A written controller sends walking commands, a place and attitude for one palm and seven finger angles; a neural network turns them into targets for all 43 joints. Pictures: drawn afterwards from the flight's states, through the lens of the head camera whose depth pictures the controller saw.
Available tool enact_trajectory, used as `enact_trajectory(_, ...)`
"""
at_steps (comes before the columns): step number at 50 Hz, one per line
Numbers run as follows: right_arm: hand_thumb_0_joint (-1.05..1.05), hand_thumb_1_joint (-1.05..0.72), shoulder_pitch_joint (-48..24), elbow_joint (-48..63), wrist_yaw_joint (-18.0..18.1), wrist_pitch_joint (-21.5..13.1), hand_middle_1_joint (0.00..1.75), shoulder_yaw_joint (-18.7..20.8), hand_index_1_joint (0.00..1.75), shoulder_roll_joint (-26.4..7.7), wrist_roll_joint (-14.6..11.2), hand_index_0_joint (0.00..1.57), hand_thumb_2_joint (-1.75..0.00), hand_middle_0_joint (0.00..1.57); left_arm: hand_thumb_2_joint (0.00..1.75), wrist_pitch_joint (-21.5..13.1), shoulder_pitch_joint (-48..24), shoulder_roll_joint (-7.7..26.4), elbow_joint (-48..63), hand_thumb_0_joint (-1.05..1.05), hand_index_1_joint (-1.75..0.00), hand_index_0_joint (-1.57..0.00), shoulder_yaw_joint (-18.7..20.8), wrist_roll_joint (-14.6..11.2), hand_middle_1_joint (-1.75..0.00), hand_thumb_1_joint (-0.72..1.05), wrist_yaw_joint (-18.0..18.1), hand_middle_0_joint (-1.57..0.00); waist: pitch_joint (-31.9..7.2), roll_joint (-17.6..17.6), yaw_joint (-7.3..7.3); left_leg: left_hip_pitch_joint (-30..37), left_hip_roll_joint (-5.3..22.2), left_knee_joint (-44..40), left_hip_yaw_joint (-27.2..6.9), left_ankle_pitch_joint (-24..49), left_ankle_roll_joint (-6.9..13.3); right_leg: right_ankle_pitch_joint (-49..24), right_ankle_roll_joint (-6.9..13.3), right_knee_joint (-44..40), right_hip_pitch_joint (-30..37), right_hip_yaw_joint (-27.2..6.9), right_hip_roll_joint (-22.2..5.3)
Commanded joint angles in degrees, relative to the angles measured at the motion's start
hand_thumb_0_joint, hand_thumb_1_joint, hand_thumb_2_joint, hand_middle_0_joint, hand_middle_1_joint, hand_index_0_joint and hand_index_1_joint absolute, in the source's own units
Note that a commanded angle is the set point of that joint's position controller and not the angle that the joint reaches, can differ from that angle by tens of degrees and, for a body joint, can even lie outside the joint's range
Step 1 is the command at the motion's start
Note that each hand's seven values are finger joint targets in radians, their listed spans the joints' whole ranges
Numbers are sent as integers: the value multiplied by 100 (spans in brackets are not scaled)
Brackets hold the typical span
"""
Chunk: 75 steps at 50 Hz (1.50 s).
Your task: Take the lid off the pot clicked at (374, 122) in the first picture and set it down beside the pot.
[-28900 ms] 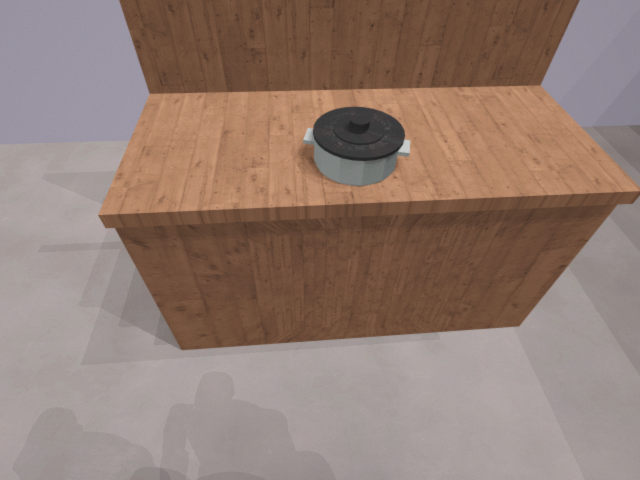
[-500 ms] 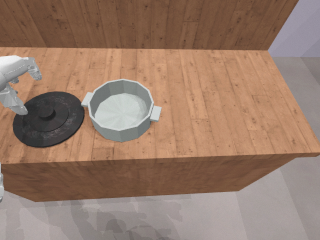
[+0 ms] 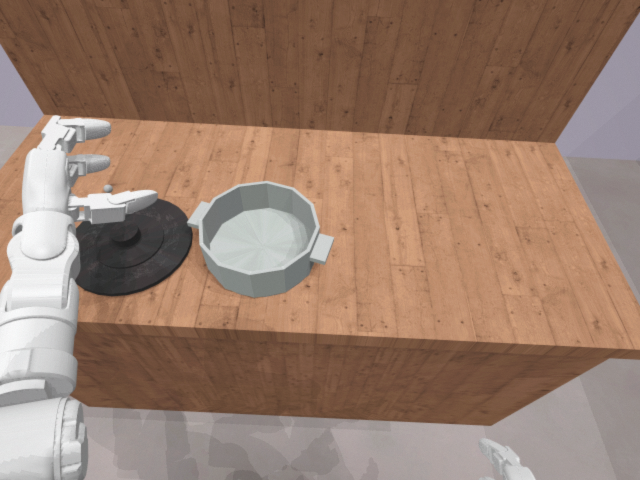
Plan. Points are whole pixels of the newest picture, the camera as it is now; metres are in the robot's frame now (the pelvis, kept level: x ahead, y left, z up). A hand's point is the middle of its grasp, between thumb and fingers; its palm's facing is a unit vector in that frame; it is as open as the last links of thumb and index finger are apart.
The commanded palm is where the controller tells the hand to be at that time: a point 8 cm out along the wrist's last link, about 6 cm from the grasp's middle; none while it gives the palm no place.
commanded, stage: draw the hand back to the body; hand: left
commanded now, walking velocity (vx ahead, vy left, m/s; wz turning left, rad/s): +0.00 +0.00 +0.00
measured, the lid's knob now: (125, 233) +0.48 +0.36 -0.06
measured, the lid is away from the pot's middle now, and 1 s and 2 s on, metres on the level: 0.23 0.23 0.23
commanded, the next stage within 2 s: step back with the hand held close in 1.54 s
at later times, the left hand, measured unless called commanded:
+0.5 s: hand (102, 234) +0.33 +0.26 +0.14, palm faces +0.49 -0.82 -0.31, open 8.7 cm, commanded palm +0.27 +0.29 +0.16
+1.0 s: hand (85, 311) +0.24 +0.23 +0.15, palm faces +0.47 -0.83 -0.31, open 7.4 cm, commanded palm +0.18 +0.26 +0.17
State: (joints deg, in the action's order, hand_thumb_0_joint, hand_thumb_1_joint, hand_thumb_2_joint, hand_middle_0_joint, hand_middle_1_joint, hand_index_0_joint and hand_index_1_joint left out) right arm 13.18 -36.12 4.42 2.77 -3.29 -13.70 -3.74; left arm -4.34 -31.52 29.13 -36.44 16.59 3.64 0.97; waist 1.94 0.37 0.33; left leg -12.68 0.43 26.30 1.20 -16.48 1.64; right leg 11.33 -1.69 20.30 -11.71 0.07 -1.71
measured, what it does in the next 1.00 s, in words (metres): stands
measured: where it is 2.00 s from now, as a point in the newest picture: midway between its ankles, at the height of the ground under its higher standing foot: outside the picture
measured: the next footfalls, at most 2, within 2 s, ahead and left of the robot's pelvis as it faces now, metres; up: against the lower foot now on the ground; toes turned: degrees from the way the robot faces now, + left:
none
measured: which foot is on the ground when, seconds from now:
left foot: down 0.00-1.00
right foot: down 0.00-1.00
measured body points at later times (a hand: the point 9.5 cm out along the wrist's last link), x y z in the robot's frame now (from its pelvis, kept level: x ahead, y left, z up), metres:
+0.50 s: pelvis +0.01 -0.04 +0.00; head +0.02 -0.06 +0.45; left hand +0.30 +0.30 +0.16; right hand +0.17 -0.30 -0.10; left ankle -0.03 +0.09 -0.74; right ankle -0.01 -0.16 -0.74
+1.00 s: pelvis +0.00 -0.04 +0.00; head -0.01 -0.06 +0.45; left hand +0.21 +0.27 +0.17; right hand +0.19 -0.26 -0.09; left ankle -0.03 +0.09 -0.74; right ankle -0.01 -0.16 -0.74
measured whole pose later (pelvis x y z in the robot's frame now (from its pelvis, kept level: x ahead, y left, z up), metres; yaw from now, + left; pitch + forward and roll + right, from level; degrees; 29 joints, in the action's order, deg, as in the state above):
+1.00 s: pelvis +0.00 -0.04 +0.00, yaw +1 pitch -3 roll -1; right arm 8.6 -38.3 4.3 -5.0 -1.7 -13.3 -1.8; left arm -4.4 11.2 18.8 8.7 18.6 -4.6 5.8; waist 2.0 4.1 -3.4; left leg -4.4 2.8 23.0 0.0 -15.3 -1.5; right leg 12.6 0.2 20.9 -5.0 1.4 0.6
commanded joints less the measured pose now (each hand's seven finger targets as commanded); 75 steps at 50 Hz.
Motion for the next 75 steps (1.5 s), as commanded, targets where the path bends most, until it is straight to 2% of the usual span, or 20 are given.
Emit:
enact_trajectory(1, 0, -90, 21, 453, 34, -351, 30, 429, 30, -965, 85, 20, -90, 20, 40, -233, -1236, 1489, 1341, 0, -90, -25, 644, -439, -90, 29, 451, -25, -1595, 373, -20, 914, 265, -291, -55, 2870, -28, -1959, 381, 66, 663, 349, 173)
enact_trajectory(4, 0, -90, -118, 521, 18, -471, 30, 443, 30, -953, 91, 20, -90, 20, 45, -306, -1427, 1715, 2294, 0, -84, -25, 823, -467, -84, 34, 502, -25, -1829, 818, -59, 1112, 206, -304, -22, 2770, 0, -2001, 371, 70, 764, 324, 157)
enact_trajectory(7, 0, -90, -153, 467, 22, -512, 30, 480, 30, -950, 112, 20, -90, 20, 49, -232, -675, 1700, 2314, 0, -79, -24, 1039, -521, -79, 40, 557, -24, -1788, 405, -104, 1007, 182, -275, 46, 2806, 51, -2247, 341, 86, 969, 340, 177)
enact_trajectory(10, 0, -90, -317, 465, 26, -572, 30, 490, 30, -918, 72, 20, -90, 20, 54, -236, -630, 1252, 2718, 0, -74, -24, 675, -560, -74, 45, 518, -24, -1643, 484, -42, 1037, 146, -286, 110, 2669, 76, -2252, 318, 41, 881, 315, 174)
enact_trajectory(14, 0, -90, -401, 434, 34, -613, 30, 521, 30, -935, 86, 20, -90, 20, 60, -209, -71, 1469, 3023, 0, -66, -23, 996, -615, -66, 53, 583, -23, -1748, 144, -126, 1050, 84, -282, 173, 2510, 138, -2468, 275, 64, 1095, 293, 171)
enact_trajectory(17, 0, -90, -516, 423, 39, -628, 30, 504, 30, -893, 79, 20, -90, 20, 64, -197, 222, 1190, 3114, 0, -61, -23, 816, -652, -61, 58, 568, -23, -1551, 214, -112, 1017, 70, -313, 213, 2385, 133, -2434, 248, 27, 1008, 278, 171)
enact_trajectory(26, 0, -90, -852, 528, 51, -800, 30, 455, 30, -780, 93, 20, -90, 20, 78, -288, 932, 1115, 4088, 0, -45, -21, 970, -722, -45, 75, 608, -21, -1367, 391, -209, 1124, 56, -374, 213, 2151, 125, -2150, 230, -17, 955, 273, 174)
enact_trajectory(34, 0, -90, -1041, 626, 46, -870, 30, 422, 30, -705, 120, 20, -90, 20, 90, -283, 1804, 735, 4549, 0, -30, -20, 884, -814, -30, 90, 570, -20, -1081, 101, -261, 1077, 83, -445, 188, 1875, 111, -1807, 202, -73, 803, 292, 178)
enact_trajectory(35, 0, -90, -1087, 650, 46, -904, 30, 416, 30, -681, 118, 20, -90, 20, 90, -352, 1725, 773, 4911, 0, -30, -20, 889, -793, -30, 90, 565, -20, -1123, 381, -258, 1164, 71, -441, 188, 1861, 104, -1768, 213, -102, 787, 270, 168)
enact_trajectory(37, 0, -90, -1092, 655, 43, -946, 30, 404, 30, -653, 148, 20, -90, 20, 90, -343, 2203, 689, 4925, 0, -30, -20, 945, -817, -30, 90, 580, -20, -1150, 255, -295, 1154, 71, -439, 186, 1879, 108, -1782, 207, -96, 828, 288, 177)
enact_trajectory(39, 0, -90, -1139, 684, 34, -986, 30, 390, 30, -622, 154, 20, -90, 20, 90, -374, 2293, 528, 5267, 0, -30, -20, 812, -812, -30, 90, 575, -20, -1099, 461, -294, 1184, 79, -473, 168, 1858, 82, -1676, 229, -105, 787, 306, 179)
enact_trajectory(42, 0, -90, -1165, 667, 51, -984, 30, 400, 30, -631, 158, 20, -90, 20, 90, -333, 2701, 335, 5091, 0, -30, -20, 756, -862, -30, 90, 557, -20, -778, 17, -269, 1034, 103, -503, 160, 1605, 90, -1436, 193, -184, 636, 306, 196)
enact_trajectory(46, 0, -90, -1221, 717, 53, -1086, 30, 380, 30, -577, 197, 20, -90, 20, 90, -461, 2942, 376, 5919, 0, -30, -20, 791, -825, -30, 90, 583, -20, -973, 511, -308, 1135, 88, -542, 104, 1574, 67, -1313, 235, -186, 735, 304, 185)
enact_trajectory(50, 0, -90, -1225, 729, 29, -1101, 30, 382, 30, -578, 208, 20, -90, 20, 90, -440, 3555, 208, 6031, 0, -30, -20, 734, -839, -30, 90, 562, -20, -752, 223, -324, 1002, 110, -570, 60, 1536, 48, -1232, 233, -216, 688, 323, 197)
enact_trajectory(52, 0, -90, -1253, 769, 40, -1146, 30, 382, 30, -562, 221, 20, -90, 20, 90, -487, 3573, 217, 6390, 0, -30, -20, 708, -812, -30, 90, 583, -20, -800, 522, -337, 1042, 104, -594, 49, 1426, 40, -1078, 244, -219, 675, 319, 185)
enact_trajectory(56, 0, -90, -1211, 786, 27, -1189, 30, 397, 30, -531, 247, 20, -90, 20, 90, -489, 4492, 31, 6565, 0, -30, -20, 655, -817, -30, 90, 572, -20, -697, 216, -362, 940, 142, -577, 18, 1522, 32, -1154, 241, -182, 690, 352, 193)
enact_trajectory(58, 0, -90, -1233, 811, 22, -1205, 30, 406, 30, -526, 258, 20, -90, 20, 90, -495, 4676, 34, 6845, 0, -30, -20, 651, -802, -30, 90, 573, -20, -716, 435, -375, 951, 142, -554, 37, 1504, 22, -1136, 241, -187, 677, 319, 175)
enact_trajectory(62, 0, -90, -1232, 841, 31, -1216, 30, 409, 30, -530, 275, 20, -90, 20, 90, -494, 5080, -4, 7004, 0, -30, -20, 657, -795, -30, 90, 574, -20, -562, 211, -387, 851, 155, -550, 2, 1344, 31, -953, 235, -230, 573, 316, 175)
enact_trajectory(68, 0, -90, -1240, 881, 11, -1280, 30, 417, 30, -454, 298, 20, -90, 20, 90, -522, 5841, -182, 7610, 0, -30, -20, 498, -742, -30, 90, 574, -20, -484, 345, -387, 757, 177, -470, -10, 1374, 6, -956, 246, -165, 522, 331, 169)
enact_trajectory(75, 0, -90, -1245, 888, 63, -1259, 30, 403, 30, -473, 310, 20, -90, 20, 90, -499, 5744, -188, 7679, 0, -30, -20, 493, -703, -30, 90, 602, -20, -469, 210, -360, 787, 160, -434, -41, 1335, 26, -903, 243, -178, 441, 313, 174)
